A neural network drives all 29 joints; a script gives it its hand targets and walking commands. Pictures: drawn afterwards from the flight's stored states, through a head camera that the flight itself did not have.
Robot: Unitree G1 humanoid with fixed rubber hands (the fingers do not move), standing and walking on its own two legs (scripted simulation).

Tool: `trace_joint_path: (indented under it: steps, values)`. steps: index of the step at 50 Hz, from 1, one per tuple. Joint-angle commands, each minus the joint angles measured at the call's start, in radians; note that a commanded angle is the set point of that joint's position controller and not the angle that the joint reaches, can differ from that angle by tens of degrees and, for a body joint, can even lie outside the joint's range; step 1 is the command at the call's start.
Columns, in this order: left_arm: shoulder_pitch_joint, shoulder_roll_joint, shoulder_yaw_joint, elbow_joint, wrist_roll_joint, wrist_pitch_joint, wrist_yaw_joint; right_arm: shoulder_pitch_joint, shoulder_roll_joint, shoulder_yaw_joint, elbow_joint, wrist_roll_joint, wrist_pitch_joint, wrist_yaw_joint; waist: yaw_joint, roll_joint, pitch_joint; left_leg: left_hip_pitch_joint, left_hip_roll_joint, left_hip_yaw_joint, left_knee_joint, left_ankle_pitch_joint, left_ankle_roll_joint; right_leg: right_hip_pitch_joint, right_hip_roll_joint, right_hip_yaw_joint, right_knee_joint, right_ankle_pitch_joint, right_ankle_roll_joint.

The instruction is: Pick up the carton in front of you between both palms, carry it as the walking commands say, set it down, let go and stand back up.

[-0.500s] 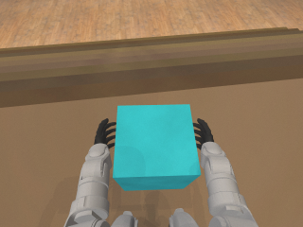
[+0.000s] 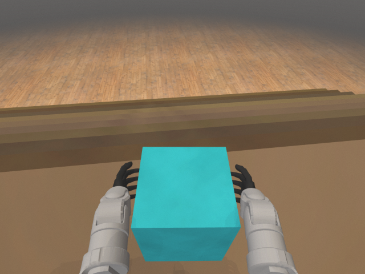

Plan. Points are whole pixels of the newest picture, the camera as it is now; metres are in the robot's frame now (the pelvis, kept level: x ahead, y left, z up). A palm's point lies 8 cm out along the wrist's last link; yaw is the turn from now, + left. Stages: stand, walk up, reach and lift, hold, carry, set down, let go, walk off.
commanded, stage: reach and lift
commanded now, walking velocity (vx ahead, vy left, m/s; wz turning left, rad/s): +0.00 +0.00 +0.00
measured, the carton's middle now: (184, 206) +0.30 +0.00 -0.05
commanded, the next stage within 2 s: hold in 0.84 s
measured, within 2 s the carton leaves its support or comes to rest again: neither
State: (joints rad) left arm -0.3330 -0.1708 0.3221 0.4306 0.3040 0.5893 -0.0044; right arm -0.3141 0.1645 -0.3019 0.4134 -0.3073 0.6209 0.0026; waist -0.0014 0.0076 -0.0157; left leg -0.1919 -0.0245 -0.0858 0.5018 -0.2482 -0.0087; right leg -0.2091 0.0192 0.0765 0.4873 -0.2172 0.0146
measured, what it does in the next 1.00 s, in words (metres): stands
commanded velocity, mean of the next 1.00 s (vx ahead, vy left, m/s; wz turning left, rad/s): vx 0.00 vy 0.00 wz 0.00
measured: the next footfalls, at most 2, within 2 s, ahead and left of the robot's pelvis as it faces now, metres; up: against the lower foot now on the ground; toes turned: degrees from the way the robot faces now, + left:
none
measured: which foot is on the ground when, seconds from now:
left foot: down 0.00-1.00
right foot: down 0.00-1.00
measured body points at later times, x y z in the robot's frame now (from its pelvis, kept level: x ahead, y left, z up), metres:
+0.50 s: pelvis +0.01 +0.00 +0.01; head -0.01 -0.01 +0.46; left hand +0.32 +0.15 +0.03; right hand +0.32 -0.15 +0.02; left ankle +0.02 +0.13 -0.74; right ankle +0.03 -0.13 -0.74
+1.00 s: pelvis +0.01 +0.00 +0.01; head -0.03 +0.00 +0.46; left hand +0.31 +0.15 +0.05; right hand +0.31 -0.15 +0.05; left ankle +0.02 +0.13 -0.74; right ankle +0.03 -0.13 -0.74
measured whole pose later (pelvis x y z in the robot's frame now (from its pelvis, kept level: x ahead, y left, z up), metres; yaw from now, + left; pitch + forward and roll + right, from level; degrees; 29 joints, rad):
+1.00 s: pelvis +0.01 +0.00 +0.01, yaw +0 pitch -7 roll +0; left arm -0.23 -0.15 0.20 0.20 0.25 0.73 0.00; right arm -0.22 0.14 -0.17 0.19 -0.25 0.75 -0.01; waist 0.00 0.01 0.01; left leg -0.04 -0.02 -0.09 0.36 -0.20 -0.01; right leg -0.06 0.01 0.08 0.35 -0.17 0.01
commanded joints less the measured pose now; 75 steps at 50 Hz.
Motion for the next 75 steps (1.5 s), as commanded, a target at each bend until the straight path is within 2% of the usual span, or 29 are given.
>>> trace_joint_path:
  steps: [1, 12, 27, 41, 47, 51, 55, 67, 75]
  values:
    - [-0.544, -0.997, -0.541, 0.033, -0.218, -0.015, -0.258, -0.621, 0.963, 0.549, -0.029, 0.237, -0.05, 0.259, 0.001, 0.005, -0.208, -0.011, -0.057, 0.014, -0.107, 0.015, 0.014, 0.097, 0.071, -0.021, -0.072, 0.001, -0.02]
    - [-0.527, -0.971, -0.552, 0.01, -0.217, -0.006, -0.259, -0.602, 0.963, 0.564, -0.048, 0.241, -0.037, 0.25, 0.005, -0.008, -0.254, 0.035, -0.063, 0.02, -0.123, 0.081, 0.012, 0.155, 0.07, -0.014, -0.094, 0.076, -0.01]
    - [-0.395, -0.939, -0.596, -0.107, -0.246, 0.03, -0.253, -0.461, 0.946, 0.61, -0.162, 0.273, 0.001, 0.234, 0.002, -0.009, -0.263, 0.107, -0.075, 0.011, -0.149, 0.255, 0.004, 0.227, 0.075, -0.002, -0.126, 0.26, -0.001]
    - [-0.378, -0.94, -0.619, -0.16, -0.266, 0.065, -0.241, -0.451, 0.914, 0.623, -0.218, 0.286, 0.032, 0.234, -0.003, 0.001, -0.228, 0.132, -0.07, 0.004, -0.165, 0.257, -0.002, 0.223, 0.081, -0.01, -0.138, 0.233, -0.005]
    - [-0.341, -0.937, -0.689, -0.264, -0.307, 0.105, -0.229, -0.428, 0.915, 0.705, -0.319, 0.332, 0.069, 0.23, 0.005, 0.003, -0.276, 0.189, -0.069, -0.003, -0.177, 0.345, -0.009, 0.262, 0.082, -0.007, -0.153, 0.299, 0.0]
    - [-0.32, -0.885, -0.64, -0.244, -0.28, 0.144, -0.223, -0.395, 0.864, 0.647, -0.293, 0.301, 0.107, 0.221, 0.003, 0.001, -0.157, 0.151, -0.065, 0.006, -0.202, 0.217, -0.005, 0.228, 0.076, -0.008, -0.176, 0.182, -0.008]
    - [-0.379, -0.891, -0.627, -0.219, -0.278, 0.145, -0.235, -0.45, 0.876, 0.628, -0.268, 0.293, 0.109, 0.229, 0.001, 0.001, -0.124, 0.12, -0.062, 0.012, -0.203, 0.112, 0.002, 0.205, 0.074, -0.016, -0.174, 0.092, -0.011]
    - [-0.47, -0.914, -0.621, -0.176, -0.274, 0.128, -0.25, -0.542, 0.923, 0.635, -0.226, 0.3, 0.097, 0.237, 0.007, -0.005, -0.176, 0.1, -0.063, 0.02, -0.185, 0.066, 0.006, 0.214, 0.067, -0.015, -0.159, 0.054, -0.006]
    - [-0.453, -0.905, -0.616, -0.182, -0.27, 0.129, -0.252, -0.516, 0.926, 0.63, -0.225, 0.298, 0.101, 0.233, 0.007, -0.009, -0.186, 0.115, -0.065, 0.023, -0.186, 0.118, 0.004, 0.232, 0.068, -0.011, -0.164, 0.111, -0.002]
